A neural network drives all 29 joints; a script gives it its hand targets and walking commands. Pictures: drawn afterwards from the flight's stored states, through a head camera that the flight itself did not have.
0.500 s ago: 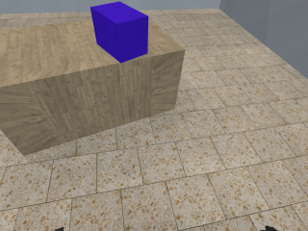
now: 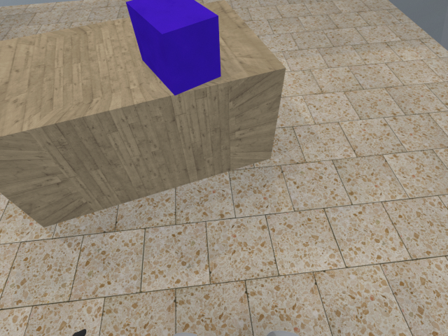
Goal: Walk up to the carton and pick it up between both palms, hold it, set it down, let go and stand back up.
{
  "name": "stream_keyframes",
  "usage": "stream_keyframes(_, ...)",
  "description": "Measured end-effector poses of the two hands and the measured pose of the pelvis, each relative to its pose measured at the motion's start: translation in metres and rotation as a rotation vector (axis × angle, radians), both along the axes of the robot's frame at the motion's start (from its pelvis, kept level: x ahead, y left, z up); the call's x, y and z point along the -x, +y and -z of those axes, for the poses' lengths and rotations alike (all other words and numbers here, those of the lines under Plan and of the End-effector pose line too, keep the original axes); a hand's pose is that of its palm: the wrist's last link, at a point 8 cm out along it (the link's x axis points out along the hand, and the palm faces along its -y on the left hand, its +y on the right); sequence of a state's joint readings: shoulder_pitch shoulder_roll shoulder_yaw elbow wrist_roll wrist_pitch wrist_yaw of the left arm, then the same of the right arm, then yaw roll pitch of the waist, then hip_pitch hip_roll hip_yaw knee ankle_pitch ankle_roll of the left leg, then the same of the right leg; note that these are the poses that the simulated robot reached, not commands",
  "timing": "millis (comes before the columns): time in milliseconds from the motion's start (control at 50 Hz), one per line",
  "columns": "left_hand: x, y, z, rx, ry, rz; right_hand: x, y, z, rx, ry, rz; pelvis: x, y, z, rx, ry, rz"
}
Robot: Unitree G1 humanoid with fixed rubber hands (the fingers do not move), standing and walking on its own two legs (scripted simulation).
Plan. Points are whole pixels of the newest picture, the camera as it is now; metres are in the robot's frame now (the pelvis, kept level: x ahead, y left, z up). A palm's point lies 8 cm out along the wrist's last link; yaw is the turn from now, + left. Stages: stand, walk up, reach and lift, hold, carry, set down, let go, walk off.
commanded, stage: walk up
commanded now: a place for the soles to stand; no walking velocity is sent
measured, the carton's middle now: (175, 40) +1.13 +0.18 -0.06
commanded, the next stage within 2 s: none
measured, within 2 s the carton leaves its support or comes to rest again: neither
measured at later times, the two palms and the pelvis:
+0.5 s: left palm (89, 317) +0.18 +0.29 -0.13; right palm (405, 291) +0.20 -0.31 -0.08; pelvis +0.13 -0.01 -0.01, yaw +5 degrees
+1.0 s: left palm (129, 263) +0.27 +0.22 -0.10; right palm (400, 215) +0.36 -0.38 -0.09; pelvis +0.26 -0.09 +0.00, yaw +10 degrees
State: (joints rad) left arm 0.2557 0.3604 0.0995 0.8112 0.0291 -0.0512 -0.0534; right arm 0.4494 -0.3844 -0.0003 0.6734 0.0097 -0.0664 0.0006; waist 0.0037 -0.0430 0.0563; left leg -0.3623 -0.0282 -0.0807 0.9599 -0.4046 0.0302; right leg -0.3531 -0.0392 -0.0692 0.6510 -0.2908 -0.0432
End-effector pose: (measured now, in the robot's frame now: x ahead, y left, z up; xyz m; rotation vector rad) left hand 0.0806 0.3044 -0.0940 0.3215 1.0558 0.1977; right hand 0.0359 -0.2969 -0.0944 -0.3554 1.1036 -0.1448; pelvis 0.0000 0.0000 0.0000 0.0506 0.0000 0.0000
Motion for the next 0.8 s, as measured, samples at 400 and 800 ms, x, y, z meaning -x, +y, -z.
stream_keyframes(400, -0.075, -0.015, 0.025, 0.054, 0.019, -0.073, -0.137, -0.018, -0.008, 0.065, -0.022, -0.088, -0.104, -0.014, 0.009, 0.059, 0.012, -0.069)
stream_keyframes(800, -0.150, -0.040, 0.016, 0.102, 0.013, -0.158, -0.260, -0.037, -0.032, 0.088, -0.088, -0.178, -0.203, -0.038, -0.006, 0.043, -0.095, -0.155)
